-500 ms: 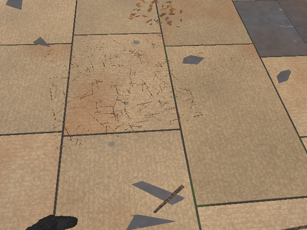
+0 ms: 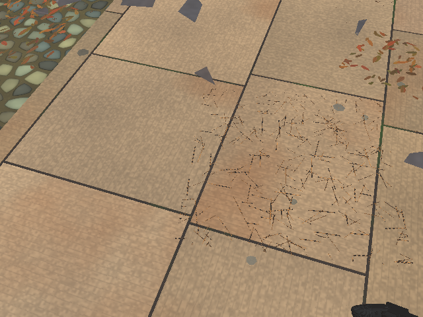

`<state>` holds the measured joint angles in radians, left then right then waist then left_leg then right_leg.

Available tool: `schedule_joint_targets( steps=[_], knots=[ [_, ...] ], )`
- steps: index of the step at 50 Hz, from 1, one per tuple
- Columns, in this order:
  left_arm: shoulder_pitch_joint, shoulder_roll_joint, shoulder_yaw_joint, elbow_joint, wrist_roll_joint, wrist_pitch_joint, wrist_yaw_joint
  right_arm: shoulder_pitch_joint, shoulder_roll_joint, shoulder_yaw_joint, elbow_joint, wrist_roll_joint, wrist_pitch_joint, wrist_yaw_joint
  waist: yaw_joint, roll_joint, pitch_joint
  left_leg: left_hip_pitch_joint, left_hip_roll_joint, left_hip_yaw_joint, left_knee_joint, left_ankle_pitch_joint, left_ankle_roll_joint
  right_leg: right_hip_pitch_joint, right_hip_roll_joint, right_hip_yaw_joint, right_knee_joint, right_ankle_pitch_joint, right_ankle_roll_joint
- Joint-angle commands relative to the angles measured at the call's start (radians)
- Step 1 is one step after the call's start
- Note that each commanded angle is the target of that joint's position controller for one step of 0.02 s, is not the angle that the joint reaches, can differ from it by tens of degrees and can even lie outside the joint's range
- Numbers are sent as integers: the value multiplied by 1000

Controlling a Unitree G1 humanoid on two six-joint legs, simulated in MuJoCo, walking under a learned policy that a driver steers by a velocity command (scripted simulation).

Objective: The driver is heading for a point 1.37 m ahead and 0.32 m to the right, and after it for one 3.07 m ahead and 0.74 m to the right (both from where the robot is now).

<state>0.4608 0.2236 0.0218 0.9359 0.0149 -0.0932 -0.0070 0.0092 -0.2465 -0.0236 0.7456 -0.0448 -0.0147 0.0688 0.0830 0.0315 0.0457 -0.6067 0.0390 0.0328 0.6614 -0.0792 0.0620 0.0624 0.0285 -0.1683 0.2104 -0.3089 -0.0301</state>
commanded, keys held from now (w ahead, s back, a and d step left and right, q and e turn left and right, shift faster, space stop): w+e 0.80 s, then w+q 0.20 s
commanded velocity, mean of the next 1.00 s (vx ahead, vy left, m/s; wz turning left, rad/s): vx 0.50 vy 0.00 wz -0.37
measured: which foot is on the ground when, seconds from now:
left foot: up 0.00-0.06, down 0.08-0.62, up 0.64-1.00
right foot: down 0.00-0.10, up 0.12-0.58, down 0.60-1.00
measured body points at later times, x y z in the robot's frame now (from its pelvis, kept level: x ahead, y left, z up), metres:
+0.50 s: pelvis +0.26 +0.00 +0.00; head +0.29 -0.01 +0.45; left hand +0.48 +0.19 -0.12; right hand +0.18 -0.25 -0.14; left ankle +0.17 +0.10 -0.74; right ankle +0.39 -0.15 -0.70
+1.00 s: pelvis +0.51 -0.12 +0.00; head +0.53 -0.14 +0.45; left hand +0.64 +0.12 -0.12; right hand +0.55 -0.41 -0.12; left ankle +0.73 -0.06 -0.68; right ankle +0.41 -0.13 -0.74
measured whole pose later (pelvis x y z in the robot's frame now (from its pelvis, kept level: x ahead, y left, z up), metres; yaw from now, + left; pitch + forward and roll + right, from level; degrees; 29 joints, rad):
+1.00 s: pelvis +0.51 -0.12 +0.00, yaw -27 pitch +1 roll -1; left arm 0.38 0.25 0.05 0.90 0.01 -0.07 -0.01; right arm 0.13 -0.25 -0.03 0.79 -0.03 -0.02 0.03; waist 0.04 0.05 0.04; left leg -0.66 0.11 0.03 0.76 -0.02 0.00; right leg 0.04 0.14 0.04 0.19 -0.23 -0.12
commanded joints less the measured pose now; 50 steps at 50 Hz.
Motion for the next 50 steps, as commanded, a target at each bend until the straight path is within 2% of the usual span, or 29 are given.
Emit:
schedule_joint_targets(
  steps=[1, 2, 3, 4, 5, 6, 7, 8, 9, 10, 12, 15, 19, 24, 27, 29, 30, 31, 32, 33, 34, 35, 36, 37, 39, 41, 43, 47, 50],
  knots=[
    [15, 178, 32, -15, 0, 1, 7, -37, -60, -4, -65, -2, -25, -16, -65, -114, 16, 121, -52, 57, -93, -69, 31, -10, -270, 158, 52, 838, -131],
    [15, 190, 34, -6, 0, 6, 9, 32, -77, -10, -41, -4, -32, -26, -99, -123, -26, 216, -78, 57, -125, -100, 46, 5, -263, 159, 145, 952, -122],
    [7, 190, 32, -1, -6, 12, 8, 178, -102, -22, 8, -10, -45, -37, -167, -107, -105, 409, -93, 57, -199, -55, 70, -35, -233, 138, 308, 953, -105],
    [-5, 166, 24, -20, -15, 10, 6, 345, -162, -42, 56, -28, -57, -53, -232, -76, -213, 688, 24, -52, -202, -58, 103, -217, -194, 125, 526, 704, -88],
    [63, 30, -8, -74, -42, 9, -6, 442, -273, -70, 62, -50, -57, -70, -214, 148, -386, 1042, 384, -485, -214, -60, 203, -589, -54, 70, 902, 23, -42],
    [63, 131, 26, -46, -26, 22, 11, 438, -254, -73, 60, -3, -43, -71, -220, 84, -423, 959, 431, -644, -308, -57, 231, -657, -5, 192, 1056, -207, -51],
    [-4, 145, 39, -60, -19, 28, 12, 336, -194, -58, 58, 14, -41, -70, -171, 39, -244, 812, 370, -472, -344, -95, 198, -699, -61, 231, 1058, -130, -58],
    [-35, 112, 33, -62, -18, 27, 8, 264, -122, -40, 54, 17, -49, -67, -140, 40, -120, 670, 321, -357, -401, -82, 165, -696, -95, 218, 1006, -69, -57],
    [-43, 95, 36, -51, -11, 37, 4, 232, -80, -30, 56, 18, -58, -66, -115, 43, -56, 574, 275, -268, -444, -67, 125, -660, -115, 214, 962, -32, -53],
    [-29, 85, 38, -45, 7, 52, -3, 217, -58, -24, 65, 22, -66, -69, -85, 61, -24, 497, 240, -197, -473, -40, 100, -619, -126, 211, 940, -10, -43],
    [-32, 58, 40, -47, 14, 75, -18, 236, -59, -27, 78, 23, -87, -70, -64, 47, -19, 457, 228, -126, -505, 27, 97, -600, -124, 201, 944, 29, -33],
    [-127, 48, 45, -86, 17, 87, -33, 272, -75, -36, 104, 30, -105, -74, -57, 40, 12, 475, 220, -27, -536, 97, 99, -701, -140, 193, 908, 132, -19],
    [-276, 32, 35, -144, 16, 84, -48, 314, -65, -33, 131, 25, -103, -77, -76, 40, 47, 492, 186, 95, -530, 166, 89, -737, -135, 154, 705, 280, -10],
    [-430, 41, 24, -211, 24, 82, -65, 389, -118, -45, 163, 24, -92, -89, -117, 32, 65, 610, 228, 167, -492, 295, 75, -679, -100, 63, 476, 274, -55],
    [-408, 65, 34, -219, 29, 83, -58, 396, -152, -52, 173, 19, -72, -98, -92, 52, 24, 706, 240, 214, -333, 668, 54, -591, -25, 10, 430, 130, -110],
    [-256, 100, 55, -180, 28, 74, -46, 393, -185, -61, 171, 17, -50, -100, -25, 60, -76, 707, 239, 229, -55, 810, 47, -410, 51, 0, 383, 38, -160],
    [-100, 137, 76, -130, 37, 65, -33, 384, -186, -60, 160, 19, -43, -97, 48, 11, -163, 594, 217, 245, 189, 655, 19, -189, 62, 41, 301, 66, -194],
    [-16, 254, 110, -117, 45, 65, -16, 413, -104, -41, 111, 30, -47, -88, 51, -142, -269, 275, 146, 241, 524, 136, -25, 102, -192, 398, 268, -57, -279],
    [-50, 328, 126, -140, 13, 74, -15, 368, -91, -42, 39, 34, -58, -71, 12, -265, -342, -49, -71, 78, 799, -477, -75, 253, -385, 933, 95, 4, -413],
    [-61, 296, 119, -135, 0, 84, -8, 239, -134, -47, 17, 25, -68, -68, 39, -96, -232, -165, -4, -56, 798, -381, -64, 202, -356, 809, 63, 75, -375],
    [-109, 247, 106, -129, -6, 82, 0, 229, -114, -38, 11, 36, -82, -65, 2, -59, -120, -155, 38, -54, 725, -282, -56, 67, -334, 672, 61, 177, -344],
    [-155, 198, 93, -130, -5, 76, 3, 254, -109, -38, 29, 33, -85, -68, -50, -6, -57, -88, 71, -55, 622, -241, -55, -55, -277, 575, 51, 301, -294],
    [-186, 172, 84, -131, -12, 68, 7, 265, -107, -39, 30, 14, -70, -68, -85, -7, -34, -26, 85, -62, 564, -235, -66, -137, -228, 504, 43, 389, -269],
    [-207, 154, 77, -138, -14, 59, 6, 291, -99, -37, 38, -1, -51, -66, -107, -21, -49, 31, 90, -63, 530, -227, -77, -180, -195, 457, 34, 434, -256],
    [-183, 165, 77, -132, -19, 38, 2, 290, -84, -35, 30, -8, -22, -59, -118, -31, -62, 44, 82, -47, 480, -215, -98, -209, -162, 423, 26, 505, -260],
    [-148, 179, 79, -124, -15, 30, 0, 246, -74, -32, 14, -4, -11, -53, -108, -44, -47, 4, 81, -29, 403, -146, -110, -212, -148, 399, -3, 486, -247],
    [-99, 158, 70, -104, -14, 24, 0, 178, -70, -29, 0, -1, -11, -48, -78, -66, -20, -41, 90, -14, 300, -53, -107, -182, -143, 371, -31, 504, -216],
    [-37, 154, 60, -78, -9, 13, 1, 63, -70, -23, -27, 14, -16, -41, -26, -86, -6, -77, 77, 4, 133, 77, -73, -69, -150, 313, -40, 575, -153],
    [-7, 152, 51, -58, 3, 10, 8, -11, -68, -18, -48, 20, -22, -34, -2, -86, 24, -91, 50, 20, 39, 98, -38, 8, -179, 275, -54, 593, -145]
  ],
)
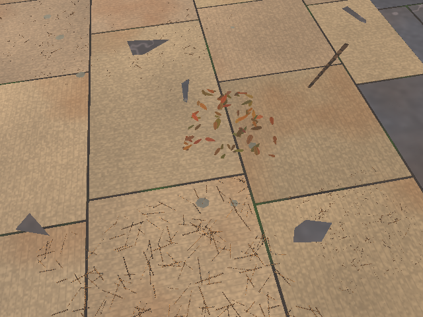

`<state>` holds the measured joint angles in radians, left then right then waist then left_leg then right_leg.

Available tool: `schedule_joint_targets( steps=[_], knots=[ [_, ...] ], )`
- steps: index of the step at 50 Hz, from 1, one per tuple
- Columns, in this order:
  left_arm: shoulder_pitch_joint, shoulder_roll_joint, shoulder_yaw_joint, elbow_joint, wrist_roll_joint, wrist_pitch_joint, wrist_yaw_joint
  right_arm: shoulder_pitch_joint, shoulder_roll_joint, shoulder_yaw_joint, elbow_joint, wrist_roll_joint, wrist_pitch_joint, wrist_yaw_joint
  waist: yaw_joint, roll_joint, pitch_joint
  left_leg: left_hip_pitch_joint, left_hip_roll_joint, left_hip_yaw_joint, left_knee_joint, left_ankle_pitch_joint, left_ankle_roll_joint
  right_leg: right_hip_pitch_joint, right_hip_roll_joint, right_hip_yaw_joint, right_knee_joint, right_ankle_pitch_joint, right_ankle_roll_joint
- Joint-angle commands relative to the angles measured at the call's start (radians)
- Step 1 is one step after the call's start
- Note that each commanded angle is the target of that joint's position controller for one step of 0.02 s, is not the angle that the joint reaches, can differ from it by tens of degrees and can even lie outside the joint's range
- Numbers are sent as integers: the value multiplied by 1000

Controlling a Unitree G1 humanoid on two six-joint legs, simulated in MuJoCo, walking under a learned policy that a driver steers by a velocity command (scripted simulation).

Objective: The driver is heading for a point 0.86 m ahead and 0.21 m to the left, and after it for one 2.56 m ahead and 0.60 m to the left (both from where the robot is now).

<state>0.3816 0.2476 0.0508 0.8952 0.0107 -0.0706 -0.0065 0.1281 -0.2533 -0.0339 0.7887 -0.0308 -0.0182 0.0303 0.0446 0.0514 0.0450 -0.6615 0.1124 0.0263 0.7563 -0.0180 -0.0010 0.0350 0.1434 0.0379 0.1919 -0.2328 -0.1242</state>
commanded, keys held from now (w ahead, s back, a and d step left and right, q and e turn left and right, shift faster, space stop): w+q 0.24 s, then q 0.48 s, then no key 0.28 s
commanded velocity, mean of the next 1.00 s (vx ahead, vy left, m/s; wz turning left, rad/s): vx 0.23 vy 0.00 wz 0.40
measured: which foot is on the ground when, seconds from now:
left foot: up 0.00-0.14, down 0.16-0.70, up 0.72-1.00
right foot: down 0.00-0.18, up 0.20-0.68, down 0.70-1.00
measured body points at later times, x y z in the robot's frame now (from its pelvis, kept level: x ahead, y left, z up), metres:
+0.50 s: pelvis +0.25 +0.06 +0.00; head +0.29 +0.08 +0.45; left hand +0.35 +0.34 -0.12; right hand +0.34 -0.21 -0.12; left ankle +0.23 +0.10 -0.74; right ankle +0.41 -0.08 -0.68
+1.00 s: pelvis +0.34 +0.04 +0.00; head +0.37 +0.04 +0.45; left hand +0.30 +0.32 -0.11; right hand +0.58 -0.14 -0.13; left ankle +0.25 +0.14 -0.70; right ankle +0.44 -0.02 -0.74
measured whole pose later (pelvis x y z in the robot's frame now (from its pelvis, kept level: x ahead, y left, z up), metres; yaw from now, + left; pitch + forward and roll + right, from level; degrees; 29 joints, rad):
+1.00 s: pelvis +0.34 +0.04 +0.00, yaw +29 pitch +0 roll +1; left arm 0.23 0.26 0.01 0.77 0.03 0.00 0.02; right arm 0.18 -0.30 -0.05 0.78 -0.01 0.08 0.00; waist 0.03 0.03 0.06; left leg -0.33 -0.07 -0.09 0.84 -0.47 -0.03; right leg -0.30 0.00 -0.02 0.43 -0.13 -0.04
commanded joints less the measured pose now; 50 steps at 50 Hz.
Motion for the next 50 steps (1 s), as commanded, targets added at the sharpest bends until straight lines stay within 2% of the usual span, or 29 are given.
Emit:
schedule_joint_targets(
  steps=[1, 3, 5, 7, 8, 9, 10, 11, 12, 13, 14, 15, 17, 19, 24, 29, 32, 33, 34, 35, 36, 37, 38, 39, 40, 41, 42, 45, 50],
  knots=[
    [80, 127, 20, -9, 13, -13, 12, -149, -61, -6, -99, 7, -20, 8, 40, -104, 38, -35, -35, 30, -84, 25, 37, 56, -307, 56, -38, 527, -52],
    [75, 130, 16, 4, 20, -13, 22, -154, -65, -6, -107, 8, -24, 14, 28, -103, 55, -2, -66, 31, -137, -22, 67, 92, -333, 26, -24, 595, -46],
    [35, 146, 15, 5, 24, -15, 31, -87, -73, -12, -89, 8, -25, 9, -16, -116, 27, 121, -125, 61, -174, -101, 107, 102, -340, -23, 65, 869, -24],
    [18, 168, 17, 9, 32, -10, 36, 95, -105, -30, -32, 5, -30, -4, -94, -129, -76, 308, -195, 89, -207, -176, 149, 121, -332, -59, 320, 1108, -4],
    [-2, 179, 17, 2, 26, -6, 37, 244, -124, -43, 12, -5, -38, -10, -167, -110, -147, 503, -188, 57, -277, -131, 180, 29, -310, -91, 534, 1013, 11],
    [0, 146, 4, -42, 7, -14, 35, 381, -221, -72, 33, -24, -37, -23, -204, 5, -255, 773, 24, -241, -289, -190, 273, -236, -242, -142, 877, 670, 44],
    [41, 109, 4, -67, -5, -23, 19, 349, -263, -87, 28, 0, -26, -19, -129, 225, -327, 956, 240, -775, -418, -95, 421, -584, -12, -97, 1212, -231, 89],
    [-10, 143, 4, -77, 25, -26, 16, 272, -239, -85, 22, 34, -23, -6, -113, 62, -251, 899, 214, -735, -446, -120, 419, -689, -88, 50, 1257, -202, 72],
    [-76, 141, 0, -97, 19, -37, 9, 216, -192, -75, 9, 33, -21, -8, -104, -12, -141, 772, 192, -598, -464, -117, 396, -713, -140, 51, 1216, -128, 75],
    [-101, 131, -3, -105, 14, -41, 7, 184, -143, -62, 11, 25, -20, -11, -72, -80, -42, 633, 152, -500, -487, 48, 355, -684, -173, 33, 1132, -99, 81],
    [-116, 123, -3, -118, 23, -27, 9, 175, -123, -54, 16, 26, -26, -17, -45, -93, -11, 553, 111, -425, -483, 244, 329, -640, -193, 32, 1073, -103, 100],
    [-93, 111, -8, -114, 32, -6, 10, 167, -117, -49, 18, 28, -32, -20, -22, -83, -22, 504, 76, -355, -480, 400, 310, -583, -197, 23, 1037, -109, 120],
    [-72, 89, -13, -121, 34, 24, 11, 185, -146, -55, 24, 31, -46, -17, -7, -51, -56, 472, 41, -281, -459, 626, 296, -545, -186, -1, 965, -106, 151],
    [-95, 83, -17, -138, 29, 38, 13, 194, -173, -62, 23, 29, -42, -18, -6, -28, -79, 463, 1, -240, -444, 694, 272, -548, -176, -23, 882, -58, 172],
    [-239, 92, -21, -195, 19, 56, 16, 255, -173, -66, 19, 34, -6, -35, -68, 22, -108, 528, -44, -263, -385, 649, 170, -590, -160, -27, 708, 81, 184],
    [-332, 116, -25, -231, 6, 51, 26, 288, -183, -75, 6, 17, 23, -53, -110, 35, -86, 637, -10, -382, -313, 603, 171, -637, -138, 13, 588, 38, 167],
    [-291, 137, -24, -227, -2, 37, 34, 239, -195, -81, -20, 9, 32, -55, -84, 48, -74, 624, -14, -458, -256, 556, 165, -531, -114, 41, 452, -20, 137],
    [-249, 143, -22, -218, -3, 31, 38, 202, -199, -83, -32, 11, 32, -53, -57, 55, -71, 590, -35, -475, -234, 501, 146, -445, -104, 43, 364, -10, 123],
    [-186, 149, -20, -205, 4, 22, 44, 155, -198, -81, -46, 22, 28, -51, -9, 45, -75, 529, -78, -473, -176, 444, 112, -311, -111, 49, 225, 92, 105],
    [-113, 199, -8, -199, 16, 11, 56, 151, -162, -70, -72, 39, 19, -46, 10, -56, -147, 439, -128, -413, -22, 255, 66, -115, -268, 164, 170, 297, 61],
    [-147, 291, 8, -226, 8, 27, 63, 281, -89, -56, -87, 51, 20, -50, -69, -302, -229, 252, -307, -214, 217, -509, 20, 63, -560, 457, 197, 780, -79],
    [-99, 232, 5, -211, -14, 48, 54, 329, -172, -71, -53, 12, 38, -60, -59, -257, -281, 208, -291, -133, 379, -716, 12, 19, -620, 549, 220, 896, -183],
    [-117, 169, -11, -220, -12, 54, 50, 293, -187, -77, -32, 0, 48, -59, -64, -142, -204, 193, -257, -154, 457, -639, 3, -45, -557, 449, 211, 835, -173],
    [-163, 128, -22, -224, -9, 58, 48, 246, -176, -76, -28, 0, 57, -51, -68, -98, -143, 195, -235, -152, 459, -566, -9, -115, -478, 330, 189, 717, -133],
    [-200, 121, -25, -229, 0, 62, 50, 218, -161, -73, -35, 8, 68, -41, -78, -132, -113, 202, -219, -152, 436, -517, -21, -157, -416, 252, 160, 597, -91],
    [-213, 131, -22, -225, 8, 61, 51, 210, -148, -67, -38, 14, 77, -32, -79, -188, -96, 219, -217, -146, 422, -477, -34, -193, -372, 196, 146, 564, -76],
    [-211, 137, -19, -219, 15, 59, 47, 213, -140, -62, -33, 20, 82, -28, -78, -206, -99, 242, -229, -134, 415, -453, -41, -212, -346, 157, 144, 569, -71],
    [-190, 139, -16, -198, 12, 51, 39, 184, -123, -49, -38, 23, 90, -25, -71, -202, -122, 276, -228, -123, 285, -446, -44, -207, -347, 133, 133, 498, -81],
    [-167, 168, -4, -167, 20, 70, 24, 117, -102, -20, -31, 23, 99, -29, -36, -249, -102, 409, -188, -51, -38, -451, -10, -261, -344, 160, 91, 145, -81]
  ],
)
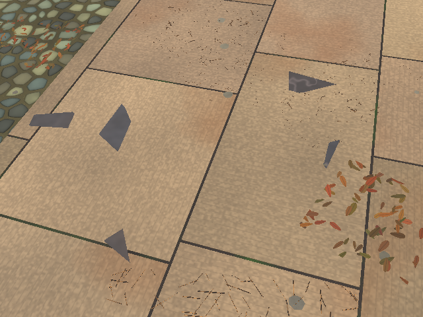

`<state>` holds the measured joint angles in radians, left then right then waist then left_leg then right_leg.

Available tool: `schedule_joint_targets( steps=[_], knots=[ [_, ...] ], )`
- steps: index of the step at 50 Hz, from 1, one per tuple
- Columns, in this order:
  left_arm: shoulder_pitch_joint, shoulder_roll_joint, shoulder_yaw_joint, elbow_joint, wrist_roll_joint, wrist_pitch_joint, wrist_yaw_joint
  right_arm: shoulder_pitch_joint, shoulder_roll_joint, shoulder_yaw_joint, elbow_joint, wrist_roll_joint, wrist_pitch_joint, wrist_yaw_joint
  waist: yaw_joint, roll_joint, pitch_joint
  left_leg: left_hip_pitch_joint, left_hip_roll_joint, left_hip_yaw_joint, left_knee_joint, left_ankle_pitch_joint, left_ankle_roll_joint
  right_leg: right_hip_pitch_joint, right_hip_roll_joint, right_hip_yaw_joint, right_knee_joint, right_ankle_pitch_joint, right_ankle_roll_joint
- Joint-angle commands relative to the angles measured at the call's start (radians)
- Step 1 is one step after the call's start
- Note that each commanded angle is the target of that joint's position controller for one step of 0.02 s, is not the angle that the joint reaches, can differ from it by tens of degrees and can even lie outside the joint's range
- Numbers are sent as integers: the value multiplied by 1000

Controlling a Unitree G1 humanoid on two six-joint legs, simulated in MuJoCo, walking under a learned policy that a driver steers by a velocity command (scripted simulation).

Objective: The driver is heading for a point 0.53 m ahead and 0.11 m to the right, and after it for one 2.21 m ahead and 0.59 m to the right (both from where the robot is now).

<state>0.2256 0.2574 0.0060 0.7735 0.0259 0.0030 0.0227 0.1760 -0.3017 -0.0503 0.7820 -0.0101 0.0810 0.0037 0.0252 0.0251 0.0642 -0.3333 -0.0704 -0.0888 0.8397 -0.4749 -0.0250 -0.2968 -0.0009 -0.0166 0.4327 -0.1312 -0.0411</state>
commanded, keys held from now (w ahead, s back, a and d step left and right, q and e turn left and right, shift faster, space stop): e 0.48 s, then w+e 0.20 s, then w+q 0.32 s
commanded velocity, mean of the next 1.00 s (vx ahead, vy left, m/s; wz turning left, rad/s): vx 0.16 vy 0.00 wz -0.24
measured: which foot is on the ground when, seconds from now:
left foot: up 0.00-0.06, down 0.08-0.44, up 0.46-1.00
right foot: down 0.00-0.10, up 0.12-0.42, down 0.44-1.00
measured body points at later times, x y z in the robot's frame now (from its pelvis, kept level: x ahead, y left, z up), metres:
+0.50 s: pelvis -0.03 -0.02 -0.01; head -0.01 -0.04 +0.44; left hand +0.12 +0.24 -0.12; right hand +0.02 -0.31 -0.15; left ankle -0.03 +0.12 -0.71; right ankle -0.06 -0.09 -0.74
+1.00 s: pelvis +0.10 -0.03 -0.01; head +0.12 -0.02 +0.44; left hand +0.17 +0.24 -0.14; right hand +0.19 -0.33 -0.10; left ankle +0.22 +0.04 -0.73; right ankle -0.06 -0.09 -0.74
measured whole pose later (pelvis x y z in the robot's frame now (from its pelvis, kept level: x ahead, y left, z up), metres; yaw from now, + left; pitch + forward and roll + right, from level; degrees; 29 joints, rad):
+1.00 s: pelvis +0.10 -0.03 -0.01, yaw -17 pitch +1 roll -1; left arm 0.42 0.28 0.05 0.90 0.03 -0.06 0.01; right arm 0.13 -0.28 -0.04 0.79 -0.03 -0.02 0.05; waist 0.05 -0.01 -0.01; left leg -0.47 0.01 0.04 0.61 -0.22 0.06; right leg 0.10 0.07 0.08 0.21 -0.33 -0.06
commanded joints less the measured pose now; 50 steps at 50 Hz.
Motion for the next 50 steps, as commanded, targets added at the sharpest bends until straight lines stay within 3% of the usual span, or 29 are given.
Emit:
schedule_joint_targets(
  steps=[1, 3, 4, 5, 6, 7, 9, 11, 12, 15, 18, 20, 21, 22, 23, 24, 25, 27, 28, 29, 32, 34, 37, 41, 45, 48, 50],
  knots=[
    [-2, 153, 39, -34, 4, 3, -10, 72, -48, 2, -14, 2, -3, -5, -16, -220, -114, 123, 3, 72, -205, 36, 24, 50, -195, 230, -150, 14, -161],
    [8, 142, 33, -14, -8, 15, -16, 133, -26, 13, 30, -6, -17, -15, -56, -179, -85, 284, 8, 90, -481, 221, 57, -46, -165, 235, -126, -49, -106],
    [43, 135, 33, -4, -9, 12, -19, 121, -62, 11, 30, -17, -31, -24, -45, -124, -70, 346, 66, 13, -542, 265, 78, -116, -146, 239, -115, -91, -49],
    [58, 87, 24, -19, -15, 4, -28, 123, -120, 8, 18, -38, -46, -35, -33, 38, -100, 381, 268, -194, -617, 177, 110, -165, -81, 177, 17, -189, 2],
    [10, 91, 29, -40, -29, 9, -20, 30, -174, -5, 9, -21, -49, -35, -21, 193, -20, 76, 381, -262, -644, 179, 200, -78, 34, 57, 105, -292, 19],
    [-2, 130, 43, -25, -22, 18, -19, -39, -131, 2, -5, -24, -59, -35, -13, 139, 18, 4, 354, -205, -638, 203, 215, -8, 19, 63, 238, -294, 19],
    [35, 136, 62, -4, -23, 29, -20, -45, -112, 5, -4, -21, -65, -45, -7, 131, 21, 57, 320, -124, -594, 455, 225, -86, 58, 42, 443, -331, 13],
    [85, 117, 68, 17, -9, 36, -19, -12, -100, 5, 4, -7, -67, -54, -3, 111, -19, 173, 323, -63, -527, 736, 246, -149, 48, 39, 558, -368, 26],
    [84, 106, 67, 17, -8, 38, -19, 3, -93, 4, 8, -5, -65, -55, -10, 99, -33, 221, 323, -41, -506, 785, 245, -171, 39, 34, 559, -370, 35],
    [30, 79, 60, -6, -15, 44, -27, 21, -92, -4, 16, -9, -59, -57, -41, 125, -51, 288, 316, -3, -469, 765, 234, -157, 17, 5, 431, -366, 53],
    [12, 81, 60, -28, -26, 50, -36, 26, -126, -22, 20, -14, -54, -47, -57, 151, -77, 285, 339, 3, -432, 776, 229, -73, 24, -32, 304, -363, 41],
    [41, 79, 62, -29, -27, 47, -40, 6, -143, -32, 17, -10, -50, -41, -33, 139, -89, 259, 341, 21, -378, 749, 206, 3, 35, -57, 174, -289, 23],
    [67, 76, 61, -23, -23, 40, -38, -7, -147, -35, 17, -5, -48, -40, -6, 115, -93, 214, 323, 54, -323, 677, 169, 78, 45, -64, 42, -169, 11],
    [72, 110, 70, -25, -11, 28, -31, 20, -136, -37, 24, -8, -51, -36, 3, 27, -96, 130, 285, 100, -213, 506, 106, 165, 12, 39, -85, -48, -7],
    [89, 234, 95, -43, -1, 13, -25, 51, -68, -22, -9, -20, -48, -29, -22, -241, -113, -96, 166, 197, 42, 74, 27, 295, -251, 397, -144, 244, -68],
    [167, 312, 119, -22, -12, 12, -30, -72, -45, -8, -62, -11, -34, -49, 46, -325, -83, -214, 36, 123, 174, -188, 16, 220, -387, 550, -125, 557, -236],
    [190, 260, 112, -9, -19, 15, -32, -65, -78, -13, -54, -18, -29, -48, 32, -155, -86, -233, 81, 57, 261, -141, 20, 245, -337, 495, -135, 338, -265],
    [76, 176, 91, -29, -15, 31, -27, -65, -105, -24, -35, -13, -46, -21, -7, -106, -5, -277, 120, 36, 208, 34, 28, 195, -207, 422, -221, -241, -199],
    [63, 161, 86, -36, -19, 31, -21, -70, -114, -28, -35, -27, -52, -8, -2, -150, 12, -296, 120, 45, 194, 91, 22, 202, -178, 428, -261, -350, -188],
    [65, 155, 84, -36, -16, 26, -21, -56, -110, -27, -25, -33, -57, 3, -2, -159, 6, -296, 115, 51, 188, 137, 12, 219, -159, 424, -281, -353, -186],
    [120, 176, 92, -15, -18, -2, -26, -60, -89, -23, -21, -34, -74, 14, 5, -104, -12, -321, 107, 55, 128, 207, -9, 270, -153, 420, -282, -278, -194],
    [146, 182, 95, -4, -16, -14, -26, -80, -85, -22, -27, -34, -81, 14, 16, -116, -12, -337, 105, 55, 71, 223, -21, 279, -148, 427, -282, -270, -203],
    [175, 156, 84, 20, -12, -31, -23, -90, -70, -14, -20, -31, -91, 19, 32, -137, -8, -333, 118, 81, -30, 270, -25, 290, -157, 392, -307, -241, -201],
    [210, 169, 82, 47, -4, -51, -23, -152, -67, -8, -40, -22, -102, 27, 63, -120, 18, -327, 129, 97, -113, 294, 0, 295, -190, 361, -322, -223, -201],
    [223, 171, 81, 70, 5, -69, -17, -181, -66, -4, -65, -17, -110, 39, 61, -107, 63, -317, 126, 90, -166, 279, 44, 304, -226, 308, -326, -173, -196],
    [210, 176, 80, 84, 6, -80, -11, -170, -66, -3, -83, -17, -114, 46, 39, -107, 71, -241, 104, 109, -208, 242, 87, 304, -244, 243, -293, 2, -172],
    [178, 180, 78, 88, 3, -82, -12, -87, -65, -8, -68, -15, -115, 40, -10, -103, 33, -61, 50, 158, -268, 229, 124, 267, -228, 167, -186, 294, -136]
  ],
)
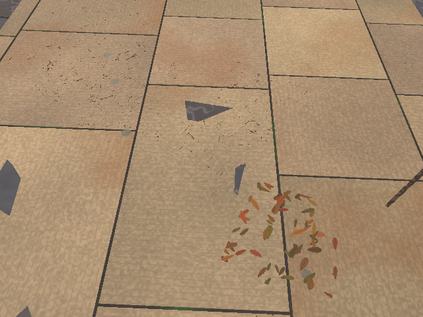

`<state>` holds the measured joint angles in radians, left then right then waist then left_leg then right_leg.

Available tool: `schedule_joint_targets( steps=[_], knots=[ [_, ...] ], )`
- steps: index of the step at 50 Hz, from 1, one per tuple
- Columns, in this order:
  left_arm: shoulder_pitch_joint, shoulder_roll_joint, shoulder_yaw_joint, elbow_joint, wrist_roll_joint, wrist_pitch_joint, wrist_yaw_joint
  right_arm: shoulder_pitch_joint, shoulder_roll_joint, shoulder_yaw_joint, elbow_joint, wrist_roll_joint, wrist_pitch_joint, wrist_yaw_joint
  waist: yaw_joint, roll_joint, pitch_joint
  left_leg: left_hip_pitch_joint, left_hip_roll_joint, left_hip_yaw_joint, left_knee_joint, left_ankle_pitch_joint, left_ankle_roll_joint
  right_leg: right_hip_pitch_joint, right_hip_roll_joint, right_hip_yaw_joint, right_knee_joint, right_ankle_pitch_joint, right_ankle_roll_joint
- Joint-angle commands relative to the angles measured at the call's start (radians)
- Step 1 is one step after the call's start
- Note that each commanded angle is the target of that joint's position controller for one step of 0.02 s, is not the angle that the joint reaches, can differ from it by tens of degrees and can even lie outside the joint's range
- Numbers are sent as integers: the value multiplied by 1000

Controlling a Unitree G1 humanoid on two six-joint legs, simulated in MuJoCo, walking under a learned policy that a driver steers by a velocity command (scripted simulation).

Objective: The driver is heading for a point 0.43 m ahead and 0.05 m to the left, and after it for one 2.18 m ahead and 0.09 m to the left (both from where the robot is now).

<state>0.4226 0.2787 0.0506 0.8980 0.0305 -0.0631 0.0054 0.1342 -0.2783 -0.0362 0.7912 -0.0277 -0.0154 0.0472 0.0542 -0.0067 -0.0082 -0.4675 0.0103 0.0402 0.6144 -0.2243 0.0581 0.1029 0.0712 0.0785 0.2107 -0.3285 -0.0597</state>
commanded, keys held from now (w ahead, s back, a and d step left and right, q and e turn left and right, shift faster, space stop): w+q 0.32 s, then w+e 0.06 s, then e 0.62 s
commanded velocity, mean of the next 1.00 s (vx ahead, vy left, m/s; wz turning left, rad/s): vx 0.29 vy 0.00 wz -0.02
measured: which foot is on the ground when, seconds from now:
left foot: up 0.00-0.02, down 0.04-0.54, up 0.56-1.00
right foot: down 0.00-0.04, up 0.06-0.52, down 0.54-1.00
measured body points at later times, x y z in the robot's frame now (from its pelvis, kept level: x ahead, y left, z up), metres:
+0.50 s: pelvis +0.27 +0.06 +0.00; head +0.31 +0.09 +0.44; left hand +0.43 +0.33 -0.11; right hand +0.28 -0.21 -0.13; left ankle +0.11 +0.10 -0.74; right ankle +0.47 +0.00 -0.71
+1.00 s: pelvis +0.40 +0.09 +0.00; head +0.43 +0.08 +0.45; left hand +0.45 +0.38 -0.12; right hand +0.54 -0.17 -0.12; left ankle +0.44 +0.25 -0.70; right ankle +0.46 +0.03 -0.74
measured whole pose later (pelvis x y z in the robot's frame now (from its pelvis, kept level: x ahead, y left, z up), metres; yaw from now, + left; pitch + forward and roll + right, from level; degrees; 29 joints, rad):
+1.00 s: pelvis +0.40 +0.09 +0.00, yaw -3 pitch +1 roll +1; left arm 0.28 0.28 0.07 0.85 0.02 0.03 0.00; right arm 0.13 -0.27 -0.02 0.79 -0.02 0.04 -0.04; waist 0.06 0.01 0.04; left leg -0.46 -0.01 -0.10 0.83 -0.36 -0.04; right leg -0.31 0.16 0.18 0.41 -0.09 -0.08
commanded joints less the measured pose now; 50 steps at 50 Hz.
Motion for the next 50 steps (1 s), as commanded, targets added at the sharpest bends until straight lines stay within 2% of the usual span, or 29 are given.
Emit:
schedule_joint_targets(
  steps=[1, 2, 3, 4, 5, 6, 7, 9, 11, 13, 16, 19, 22, 23, 24, 26, 27, 28, 29, 30, 31, 32, 33, 34, 37, 42, 44, 46, 50],
  knots=[
    [-27, 158, 30, -32, -6, -14, 4, 59, -93, -31, -43, 1, -24, -12, -92, -40, 47, 230, -76, 52, -100, 8, 59, -158, -266, 12, 194, 692, -93],
    [-22, 147, 22, -32, -7, -16, 4, 209, -132, -49, 4, -7, -32, -23, -150, 6, -51, 438, -68, 0, -128, -11, 91, -238, -214, -58, 423, 754, -62],
    [-27, 93, 1, -83, -21, -20, 0, 368, -242, -78, 15, -24, -39, -34, -196, 169, -163, 673, 199, -428, -242, -261, 194, -503, -120, -140, 792, 463, -4],
    [-16, 74, -1, -97, 2, -24, -4, 359, -271, -78, 28, -4, -38, -27, -141, 251, -156, 733, 342, -840, -390, -249, 260, -753, 16, -85, 979, -176, 10],
    [-82, 121, 8, -98, 19, -23, -7, 289, -215, -69, 27, 21, -33, -20, -117, 112, -43, 637, 313, -753, -379, -256, 249, -814, -63, 6, 1038, -103, -8],
    [-120, 125, 7, -108, 10, -32, -17, 220, -179, -62, 6, 20, -31, -19, -92, 52, 23, 526, 276, -615, -377, -147, 231, -802, -106, -2, 1008, -4, -10],
    [-140, 116, 4, -111, 8, -34, -21, 183, -151, -54, -4, 17, -32, -19, -74, 22, 46, 452, 224, -521, -391, -28, 206, -765, -135, -8, 952, 43, -5],
    [-121, 103, -1, -105, 23, -10, -27, 169, -128, -44, -2, 23, -40, -24, -39, 54, 42, 379, 152, -410, -412, 154, 182, -697, -155, -25, 887, 67, 30],
    [-138, 90, -4, -117, 27, 12, -31, 205, -136, -48, 12, 32, -51, -29, -35, 53, 34, 365, 128, -367, -417, 287, 194, -706, -148, -52, 861, 79, 63],
    [-210, 82, -7, -145, 25, 23, -32, 240, -147, -52, 24, 34, -52, -34, -47, 47, 54, 354, 108, -348, -434, 324, 193, -753, -148, -71, 802, 128, 90],
    [-352, 75, -12, -198, 20, 25, -35, 310, -139, -52, 47, 32, -46, -41, -88, 54, 76, 377, 81, -341, -428, 409, 161, -809, -132, -92, 669, 231, 111],
    [-420, 44, -28, -210, 11, 17, -47, 355, -106, -39, 75, 30, -50, -48, -120, 66, 66, 430, 61, -270, -418, 553, 108, -768, -114, -131, 513, 347, 91],
    [-479, 20, -44, -220, -2, 6, -44, 386, -85, -25, 103, 19, -53, -61, -145, 67, 76, 456, 64, -215, -387, 783, 61, -661, -69, -177, 377, 402, 44],
    [-465, 28, -43, -213, -4, 2, -41, 384, -89, -23, 111, 14, -54, -65, -135, 77, 65, 479, 74, -210, -363, 842, 46, -617, -51, -174, 349, 396, 24],
    [-414, 50, -37, -195, -3, -2, -36, 365, -100, -22, 112, 8, -57, -70, -106, 92, 43, 504, 85, -208, -317, 930, 29, -557, -31, -165, 330, 367, 2],
    [-195, 101, -20, -111, -7, -16, -22, 311, -126, -27, 109, -2, -60, -82, -5, 114, -34, 554, 93, -194, -111, 1076, -1, -393, 0, -136, 284, 332, -37],
    [-58, 110, -17, -65, -4, -30, -12, 275, -138, -29, 105, 6, -61, -81, 67, 87, -77, 513, 69, -159, 66, 992, -12, -245, -34, -108, 179, 474, -58],
    [63, 166, -5, -36, 12, -36, 0, 271, -108, -19, 72, 18, -68, -79, 92, -15, -186, 334, 11, -119, 339, 583, -19, 5, -214, 58, 280, 866, -106],
    [37, 232, 17, -33, 8, -23, -11, 481, -4, -4, 94, 61, -55, -78, -20, -262, -347, 19, -151, -62, 745, -406, -85, 300, -519, 435, 379, 1398, -353],
    [-2, 167, 16, -60, -43, -8, -21, 423, -120, -19, 106, 15, -44, -82, -6, -42, -377, 3, -118, -122, 775, -311, -60, 212, -453, 471, 286, 1319, -350],
    [-121, 145, 14, -86, -49, -2, -18, 303, -117, -20, 73, 5, -42, -78, -26, -39, -218, -49, -81, -132, 774, -237, -59, 64, -400, 366, 230, 1134, -326],
    [-187, 96, 4, -101, -41, 7, -15, 240, -112, -16, 57, -7, -40, -74, -41, 9, -127, -64, -48, -123, 725, -197, -55, -56, -343, 305, 177, 1003, -289],
    [-189, 87, 2, -97, -40, 12, -9, 199, -110, -17, 40, -11, -27, -68, -51, 15, -66, -63, -28, -119, 685, -181, -61, -145, -304, 262, 141, 950, -264],
    [-177, 88, 3, -80, -40, 19, -5, 210, -96, -13, 33, -17, -9, -64, -74, 4, -45, -15, -17, -111, 630, -166, -70, -229, -269, 232, 113, 903, -240],
    [-169, 124, 19, -76, -24, 27, -12, 228, -58, -5, 27, -10, 27, -67, -97, -25, -67, 53, -24, -89, 528, -164, -93, -339, -223, 198, 96, 812, -216],
    [-150, 151, 40, -90, -16, 62, -8, 99, -76, -11, -18, -5, 57, -79, -59, -83, -55, 3, -13, -89, 384, -113, -110, -396, -178, 277, 45, 299, -164],
    [-135, 155, 48, -93, -15, 75, -3, 47, -80, -13, -35, -2, 61, -82, -36, -100, -36, -32, -12, -103, 337, -103, -113, -377, -174, 335, 27, 112, -152],
    [-121, 157, 54, -94, -13, 84, 0, 10, -80, -12, -48, 3, 58, -86, -19, -109, -21, -49, -18, -115, 285, -114, -111, -348, -175, 381, 28, 42, -149],
    [-120, 163, 64, -99, -5, 95, 0, -6, -80, -5, -63, 20, 39, -95, -9, -124, -25, 7, -55, -124, 165, -167, -91, -303, -178, 441, 75, 164, -147]
  ],
)
Keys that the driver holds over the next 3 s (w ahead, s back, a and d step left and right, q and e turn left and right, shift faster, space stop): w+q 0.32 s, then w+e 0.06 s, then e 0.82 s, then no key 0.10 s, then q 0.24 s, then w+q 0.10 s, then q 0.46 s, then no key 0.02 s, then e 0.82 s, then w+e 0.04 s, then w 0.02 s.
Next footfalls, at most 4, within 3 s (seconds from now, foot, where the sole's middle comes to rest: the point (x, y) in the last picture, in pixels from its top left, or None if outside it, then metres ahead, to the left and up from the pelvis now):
0.04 left None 0.15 0.10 -0.77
0.54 right None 0.50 0.04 -0.77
1.12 left None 0.47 0.22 -0.77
1.54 right None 0.39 0.03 -0.77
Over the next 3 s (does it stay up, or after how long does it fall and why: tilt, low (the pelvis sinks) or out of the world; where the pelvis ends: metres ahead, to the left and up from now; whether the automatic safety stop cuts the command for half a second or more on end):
stays up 0.48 0.22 0.01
